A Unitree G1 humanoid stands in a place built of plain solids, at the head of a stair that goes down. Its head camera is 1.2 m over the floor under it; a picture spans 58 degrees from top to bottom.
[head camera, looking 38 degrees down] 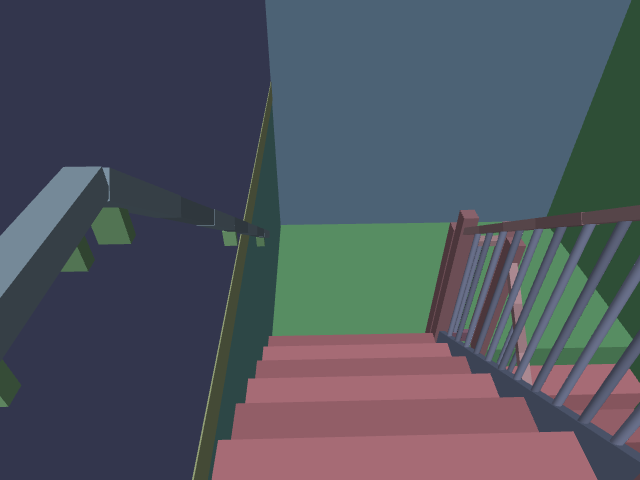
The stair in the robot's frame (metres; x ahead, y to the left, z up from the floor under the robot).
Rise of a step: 0.21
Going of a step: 0.26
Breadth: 1.20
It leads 1 degrees to the left of straight ahead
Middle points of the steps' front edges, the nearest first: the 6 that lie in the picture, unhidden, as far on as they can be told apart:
0.74 -0.26 -0.21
1.00 -0.25 -0.43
1.27 -0.25 -0.64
1.53 -0.24 -0.85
1.80 -0.23 -1.07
2.06 -0.23 -1.28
